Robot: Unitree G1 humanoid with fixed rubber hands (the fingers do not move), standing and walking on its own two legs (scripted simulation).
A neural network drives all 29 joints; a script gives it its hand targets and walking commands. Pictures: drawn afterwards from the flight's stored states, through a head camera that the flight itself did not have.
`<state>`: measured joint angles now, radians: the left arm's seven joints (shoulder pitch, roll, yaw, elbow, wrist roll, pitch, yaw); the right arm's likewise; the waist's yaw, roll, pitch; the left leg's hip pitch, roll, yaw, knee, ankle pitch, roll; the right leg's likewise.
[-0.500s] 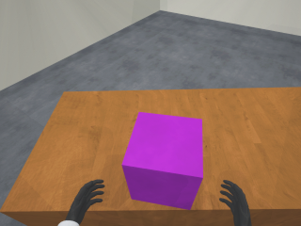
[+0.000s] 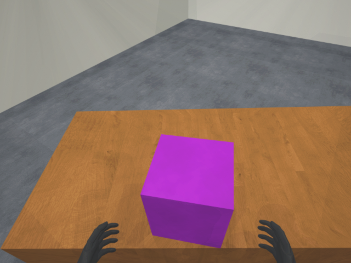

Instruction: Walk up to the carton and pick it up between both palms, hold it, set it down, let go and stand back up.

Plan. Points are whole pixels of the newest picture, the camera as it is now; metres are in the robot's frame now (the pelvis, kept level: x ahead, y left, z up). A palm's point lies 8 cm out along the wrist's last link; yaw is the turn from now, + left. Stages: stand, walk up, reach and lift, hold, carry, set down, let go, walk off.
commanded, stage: set down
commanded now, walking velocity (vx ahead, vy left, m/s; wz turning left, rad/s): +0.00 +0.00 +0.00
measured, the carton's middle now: (190, 191) +0.35 -0.01 -0.08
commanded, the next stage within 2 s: let go in 0.58 s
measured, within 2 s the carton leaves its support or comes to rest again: neither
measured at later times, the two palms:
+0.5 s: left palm out of the picture +0.16 +0.22 -0.07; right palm out of the picture +0.15 -0.23 -0.07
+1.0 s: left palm (100, 262) +0.16 +0.21 -0.07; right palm out of the picture +0.15 -0.24 -0.07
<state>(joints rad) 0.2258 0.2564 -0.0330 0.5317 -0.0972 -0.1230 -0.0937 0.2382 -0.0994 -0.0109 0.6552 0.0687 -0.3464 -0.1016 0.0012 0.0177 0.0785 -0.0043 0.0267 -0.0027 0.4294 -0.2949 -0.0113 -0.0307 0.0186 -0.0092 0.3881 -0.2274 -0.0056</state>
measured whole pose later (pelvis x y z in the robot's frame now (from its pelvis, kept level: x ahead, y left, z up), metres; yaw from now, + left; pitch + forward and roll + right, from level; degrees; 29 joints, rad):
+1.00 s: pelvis +0.00 -0.01 +0.00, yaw -1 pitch -6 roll +0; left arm 0.17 0.19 0.01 0.50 0.01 0.15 0.01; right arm 0.17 -0.19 -0.03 0.72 -0.01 -0.21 0.01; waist 0.01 0.00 0.10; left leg -0.02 0.04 0.02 0.40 -0.27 -0.03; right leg -0.07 0.03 0.00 0.39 -0.22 -0.02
